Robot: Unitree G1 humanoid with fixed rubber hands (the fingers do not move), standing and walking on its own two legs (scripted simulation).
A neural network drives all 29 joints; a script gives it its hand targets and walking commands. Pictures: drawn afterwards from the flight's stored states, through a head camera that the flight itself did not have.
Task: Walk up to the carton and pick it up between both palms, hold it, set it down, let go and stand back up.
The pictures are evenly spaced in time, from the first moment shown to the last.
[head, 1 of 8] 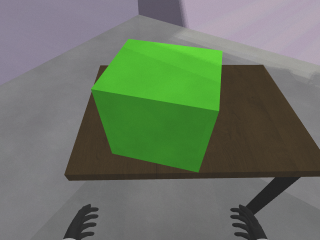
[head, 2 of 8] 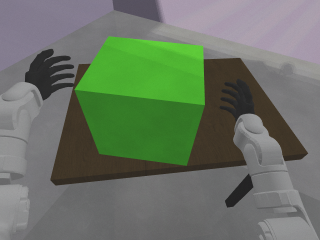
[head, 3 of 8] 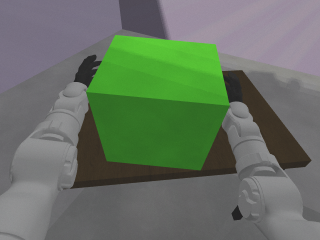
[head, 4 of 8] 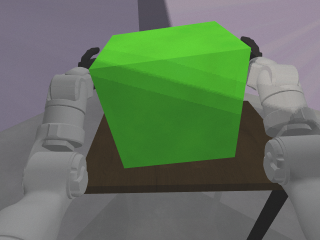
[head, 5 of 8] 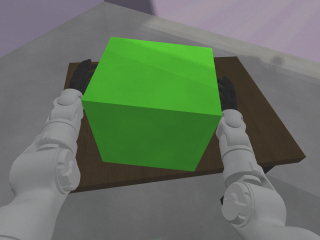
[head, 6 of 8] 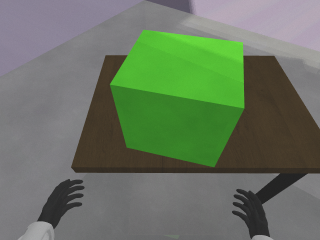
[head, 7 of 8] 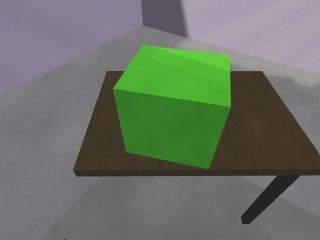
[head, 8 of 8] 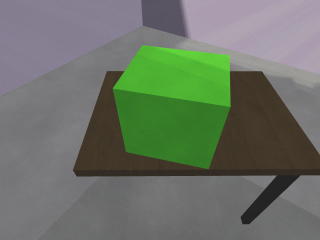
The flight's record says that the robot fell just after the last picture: no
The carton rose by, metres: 0.26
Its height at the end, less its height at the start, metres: +0.00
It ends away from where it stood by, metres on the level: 0.03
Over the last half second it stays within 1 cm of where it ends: yes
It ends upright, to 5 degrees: yes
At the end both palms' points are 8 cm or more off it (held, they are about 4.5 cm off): yes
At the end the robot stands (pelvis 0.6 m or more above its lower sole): yes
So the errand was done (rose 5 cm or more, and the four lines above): yes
